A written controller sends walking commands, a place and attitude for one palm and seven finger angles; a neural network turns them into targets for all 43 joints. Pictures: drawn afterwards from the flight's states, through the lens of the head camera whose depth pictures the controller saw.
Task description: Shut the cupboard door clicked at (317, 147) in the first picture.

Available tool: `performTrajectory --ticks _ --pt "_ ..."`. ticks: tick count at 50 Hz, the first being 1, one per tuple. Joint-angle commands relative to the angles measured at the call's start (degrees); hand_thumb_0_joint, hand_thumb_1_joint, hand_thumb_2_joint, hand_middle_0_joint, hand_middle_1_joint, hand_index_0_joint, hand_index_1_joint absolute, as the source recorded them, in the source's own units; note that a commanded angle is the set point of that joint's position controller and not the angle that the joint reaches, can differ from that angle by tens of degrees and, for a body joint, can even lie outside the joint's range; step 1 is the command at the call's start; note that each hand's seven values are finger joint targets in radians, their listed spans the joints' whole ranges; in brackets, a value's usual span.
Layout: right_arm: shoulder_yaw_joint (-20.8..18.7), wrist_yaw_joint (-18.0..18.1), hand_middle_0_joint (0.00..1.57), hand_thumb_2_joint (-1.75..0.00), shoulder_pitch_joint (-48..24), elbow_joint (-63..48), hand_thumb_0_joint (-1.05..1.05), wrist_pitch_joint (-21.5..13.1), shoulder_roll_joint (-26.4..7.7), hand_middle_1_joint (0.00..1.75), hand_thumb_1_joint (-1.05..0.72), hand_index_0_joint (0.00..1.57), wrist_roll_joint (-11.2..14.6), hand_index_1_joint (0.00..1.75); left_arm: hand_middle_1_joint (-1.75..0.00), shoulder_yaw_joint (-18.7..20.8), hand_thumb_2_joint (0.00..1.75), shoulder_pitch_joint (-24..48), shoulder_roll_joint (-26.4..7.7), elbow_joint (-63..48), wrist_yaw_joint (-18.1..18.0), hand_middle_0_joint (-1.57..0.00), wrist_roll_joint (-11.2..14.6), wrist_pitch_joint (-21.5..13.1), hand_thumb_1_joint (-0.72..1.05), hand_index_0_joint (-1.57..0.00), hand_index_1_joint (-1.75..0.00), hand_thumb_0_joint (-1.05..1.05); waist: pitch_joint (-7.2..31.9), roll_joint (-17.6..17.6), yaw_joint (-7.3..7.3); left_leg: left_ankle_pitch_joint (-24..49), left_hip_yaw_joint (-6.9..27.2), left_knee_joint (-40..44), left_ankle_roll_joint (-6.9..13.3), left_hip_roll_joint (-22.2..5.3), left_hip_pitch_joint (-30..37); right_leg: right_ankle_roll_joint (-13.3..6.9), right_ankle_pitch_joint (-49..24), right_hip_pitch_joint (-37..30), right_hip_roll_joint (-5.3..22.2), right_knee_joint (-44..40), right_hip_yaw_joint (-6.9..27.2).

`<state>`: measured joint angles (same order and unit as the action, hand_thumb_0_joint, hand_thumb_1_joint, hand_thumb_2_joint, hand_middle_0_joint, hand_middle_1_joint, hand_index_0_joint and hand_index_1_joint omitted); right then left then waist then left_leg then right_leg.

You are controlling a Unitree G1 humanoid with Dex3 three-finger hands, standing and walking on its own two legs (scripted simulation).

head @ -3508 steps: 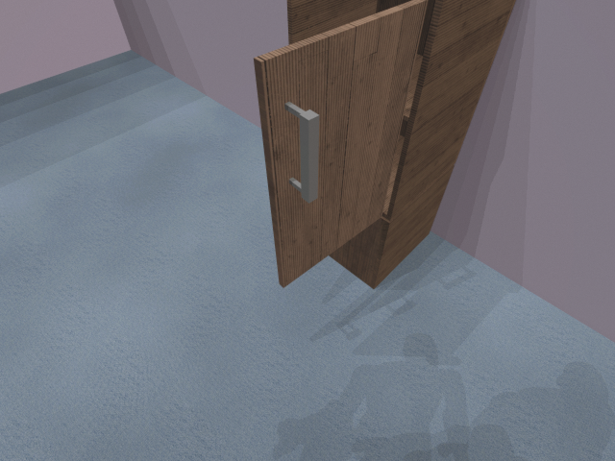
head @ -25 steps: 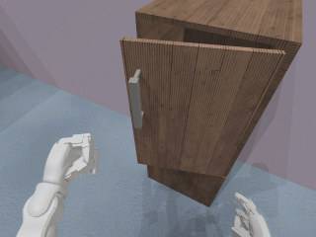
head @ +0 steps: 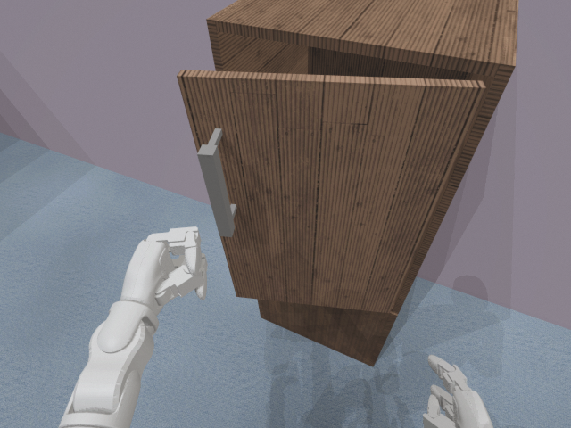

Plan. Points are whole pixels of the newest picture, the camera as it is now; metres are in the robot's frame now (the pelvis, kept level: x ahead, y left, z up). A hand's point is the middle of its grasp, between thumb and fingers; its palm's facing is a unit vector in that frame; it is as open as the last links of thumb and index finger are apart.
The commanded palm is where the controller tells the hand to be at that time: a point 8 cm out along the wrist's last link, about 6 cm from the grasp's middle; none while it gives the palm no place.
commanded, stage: bring the fist close to the handle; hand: left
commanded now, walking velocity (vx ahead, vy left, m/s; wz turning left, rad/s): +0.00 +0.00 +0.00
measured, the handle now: (222, 186) +0.45 +0.13 +0.10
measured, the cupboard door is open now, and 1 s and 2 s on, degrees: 18 18 5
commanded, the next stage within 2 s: push the door shut along its arc in 0.70 s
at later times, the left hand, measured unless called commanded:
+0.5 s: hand (233, 231) +0.35 +0.10 +0.11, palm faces -0.07 -1.00 -0.01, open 3.1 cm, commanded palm +0.33 +0.16 +0.11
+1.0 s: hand (236, 237) +0.34 +0.09 +0.10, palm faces -0.13 -0.99 -0.05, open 3.1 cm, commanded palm +0.34 +0.15 +0.11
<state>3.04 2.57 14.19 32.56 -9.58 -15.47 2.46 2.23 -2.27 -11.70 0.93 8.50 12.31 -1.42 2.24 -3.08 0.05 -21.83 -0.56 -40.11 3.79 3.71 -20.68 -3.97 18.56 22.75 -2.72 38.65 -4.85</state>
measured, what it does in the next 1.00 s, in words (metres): stands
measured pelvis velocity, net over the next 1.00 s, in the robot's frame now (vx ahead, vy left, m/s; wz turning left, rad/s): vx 0.00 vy -0.01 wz -0.01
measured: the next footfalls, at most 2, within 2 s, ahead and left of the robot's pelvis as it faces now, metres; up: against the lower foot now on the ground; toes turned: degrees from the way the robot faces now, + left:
none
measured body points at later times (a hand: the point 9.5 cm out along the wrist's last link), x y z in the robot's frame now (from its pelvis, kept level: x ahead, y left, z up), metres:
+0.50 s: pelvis +0.00 -0.01 +0.00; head +0.01 -0.03 +0.45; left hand +0.35 +0.15 +0.11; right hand +0.15 -0.25 -0.09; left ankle -0.01 +0.08 -0.72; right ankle +0.02 -0.07 -0.72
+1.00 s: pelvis +0.00 -0.01 +0.00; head +0.01 -0.02 +0.45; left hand +0.35 +0.15 +0.11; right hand +0.16 -0.24 -0.09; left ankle -0.01 +0.08 -0.72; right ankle +0.02 -0.07 -0.72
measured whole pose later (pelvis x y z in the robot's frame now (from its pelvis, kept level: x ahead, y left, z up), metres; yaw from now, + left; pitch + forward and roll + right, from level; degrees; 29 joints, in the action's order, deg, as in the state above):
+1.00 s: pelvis +0.00 -0.01 +0.00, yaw -1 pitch +2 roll +0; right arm 3.1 2.0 12.8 32.6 -3.6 -14.6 2.8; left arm -0.7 14.4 -9.8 18.7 4.4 10.0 -5.2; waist 1.5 -2.3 -0.9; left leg -20.6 -1.1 -37.8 3.3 3.5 -19.3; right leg -4.5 17.6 22.0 -3.0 37.3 -4.2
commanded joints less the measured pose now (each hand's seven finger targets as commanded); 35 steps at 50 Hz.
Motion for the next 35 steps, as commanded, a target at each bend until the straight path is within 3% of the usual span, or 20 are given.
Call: performTrajectory --ticks 1,2,5,8,12,15,17,20,21,22,27,31,33,35 --pt "-2.4 0.6 0.20 -0.90 -5.3 -8.9 0.00 -3.0 -4.9 0.30 -0.90 0.20 0.1 0.30 -1.50 4.7 0.90 19.0 -6.3 -14.4 -2.5 -1.30 0.9 -6.4 0.90 -1.30 -1.50 0.00 13.9 4.3 -0.24 14.2 3.5 5.6 -1.7 -2.7 1.8 2.6 -13.3 -8.7 3.4 -5.4 5.9" --pt "-2.3 0.5 0.20 -0.90 -5.2 -8.4 0.00 -2.7 -5.1 0.30 -0.90 0.20 0.0 0.30 -1.50 5.9 0.90 18.7 -7.9 -13.1 -3.2 -1.30 0.6 -6.6 0.90 -1.30 -1.50 0.00 13.6 4.6 -0.15 14.4 3.5 5.4 -1.7 -2.8 1.1 2.6 -13.5 -9.0 3.5 -5.4 6.1" --pt "-2.1 -0.1 0.20 -0.90 -5.2 -7.9 0.00 -1.8 -4.7 0.30 -0.90 0.20 0.2 0.30 -1.50 2.4 0.90 21.0 -4.3 -8.7 -4.0 -1.30 -0.5 -6.5 0.90 -1.30 -1.50 0.00 11.1 2.6 -0.78 13.8 3.1 5.8 -2.0 -2.6 1.0 2.4 -13.5 -7.3 3.5 -5.4 5.8" --pt "-2.3 -0.4 0.20 -0.90 -5.0 -7.9 0.00 -0.4 -5.1 0.30 -0.90 0.20 0.4 0.30 -1.50 2.0 0.90 22.3 -4.1 -3.0 -4.1 -1.30 -1.2 -4.3 0.90 -1.30 -1.50 0.00 9.6 4.2 -0.87 12.7 3.0 5.7 -1.8 -2.6 -0.2 2.6 -12.6 -6.8 3.7 -6.2 6.3" --pt "-2.5 -0.1 0.20 -0.90 -5.4 -8.7 0.00 1.2 -5.3 0.30 -0.90 0.20 0.4 0.30 -1.50 3.3 0.90 27.0 -5.1 -1.4 -4.0 -1.30 -0.9 -3.2 0.90 -1.30 -1.50 0.00 12.3 6.9 -0.63 12.2 2.4 5.3 -1.6 -2.3 -0.7 3.1 -12.5 -9.4 4.2 -7.1 7.9" --pt "-2.3 0.0 0.20 -0.90 -5.7 -8.7 0.00 1.2 -4.6 0.30 -0.90 0.20 0.6 0.30 -1.50 0.6 0.90 34.5 -2.7 -3.8 -4.7 -1.30 -0.7 -5.1 0.90 -1.30 -1.50 0.00 14.1 4.3 -1.50 12.7 2.4 5.5 -1.6 -2.5 1.7 2.8 -13.2 -8.6 3.8 -6.5 7.2" --pt "-2.4 0.0 0.20 -0.90 -5.2 -8.2 0.00 1.2 -4.9 0.30 -0.90 0.20 0.3 0.30 -1.50 2.7 0.90 33.9 -4.9 -2.6 -5.7 -1.30 -0.9 -6.5 0.90 -1.30 -1.50 0.00 15.0 4.8 -0.92 13.5 2.6 5.5 -1.6 -2.7 1.8 2.8 -14.0 -9.3 3.6 -6.1 7.1" --pt "-2.5 -0.3 0.20 -0.90 -4.7 -7.8 0.00 1.5 -4.6 0.30 -0.90 0.20 0.2 0.30 -1.50 4.2 0.90 31.3 -5.3 0.2 -6.4 -1.30 -1.2 -7.7 0.90 -1.30 -1.50 0.00 16.1 5.6 -0.10 14.4 2.0 5.7 -1.7 -2.5 1.2 2.9 -16.4 -11.0 3.8 -5.8 7.4" --pt "-2.4 -0.5 0.20 -0.90 -4.7 -7.8 0.00 1.7 -4.6 0.30 -0.90 0.20 0.3 0.30 -1.50 4.0 0.90 29.2 -4.7 2.2 -6.2 -1.30 -1.3 -7.6 0.90 -1.30 -1.50 0.00 14.7 6.1 0.17 14.3 1.8 6.0 -1.7 -2.4 0.2 3.0 -16.7 -11.1 3.8 -6.0 7.5" --pt "-2.7 -0.4 0.20 -0.90 -4.4 -7.8 0.00 2.2 -5.1 0.30 -0.90 0.20 0.2 0.30 -1.50 6.5 0.90 27.8 -7.2 4.0 -6.4 -1.30 -1.4 -7.3 0.90 -1.30 -1.50 0.00 15.1 7.5 0.59 14.6 1.6 5.7 -1.6 -2.4 -0.4 3.4 -17.9 -12.3 4.1 -6.2 8.2" --pt "-2.8 -0.6 0.20 -0.90 -4.9 -8.7 0.00 3.7 -5.2 0.30 -0.90 0.20 0.7 0.30 -1.50 3.7 0.90 29.5 -5.0 4.3 -5.1 -1.30 -1.7 -6.1 0.90 -1.30 -1.50 0.00 12.0 6.0 -0.32 13.3 1.2 6.2 -1.4 -2.4 -0.5 3.7 -16.5 -11.1 4.4 -7.7 8.8" --pt "-2.9 -0.4 0.20 -0.90 -4.9 -9.0 0.00 3.0 -4.7 0.30 -0.90 0.20 0.8 0.30 -1.50 1.3 0.90 33.0 -3.1 -1.5 -4.5 -1.30 -0.9 -8.3 0.90 -1.30 -1.50 0.00 15.5 3.5 -0.87 14.5 1.5 6.4 -1.3 -2.5 2.9 3.0 -17.2 -11.1 3.6 -7.1 7.8" --pt "-3.0 -0.2 0.20 -0.90 -4.7 -8.8 0.00 2.4 -4.8 0.30 -0.90 0.20 0.6 0.30 -1.50 2.4 0.90 33.5 -4.2 -3.3 -4.9 -1.30 -0.5 -9.6 0.90 -1.30 -1.50 0.00 17.1 4.0 -0.84 15.6 1.8 6.4 -1.2 -2.7 3.7 3.0 -18.4 -11.8 3.5 -6.7 7.6" --pt "-2.9 -0.2 0.20 -0.90 -4.6 -8.3 0.00 2.2 -4.7 0.30 -0.90 0.20 0.6 0.30 -1.50 2.2 0.90 30.8 -3.5 -0.9 -5.1 -1.30 -0.6 -10.0 0.90 -1.30 -1.50 0.00 15.2 5.4 -0.69 14.8 1.7 6.5 -1.3 -2.6 2.9 3.1 -17.8 -11.0 3.5 -6.9 7.4"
